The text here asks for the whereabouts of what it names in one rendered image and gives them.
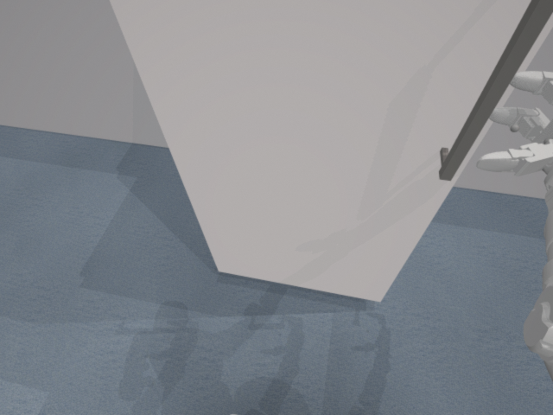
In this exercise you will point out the handle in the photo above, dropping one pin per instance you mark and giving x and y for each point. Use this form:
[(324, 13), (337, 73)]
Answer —
[(526, 33)]

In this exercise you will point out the robot right hand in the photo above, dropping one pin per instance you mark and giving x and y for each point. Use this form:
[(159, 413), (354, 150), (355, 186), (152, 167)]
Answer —
[(533, 125)]

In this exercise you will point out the fridge door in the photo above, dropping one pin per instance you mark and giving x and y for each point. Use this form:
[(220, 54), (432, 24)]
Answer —
[(307, 133)]

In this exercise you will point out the robot right upper arm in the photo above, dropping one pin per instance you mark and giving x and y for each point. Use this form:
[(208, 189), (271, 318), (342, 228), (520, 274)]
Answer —
[(538, 329)]

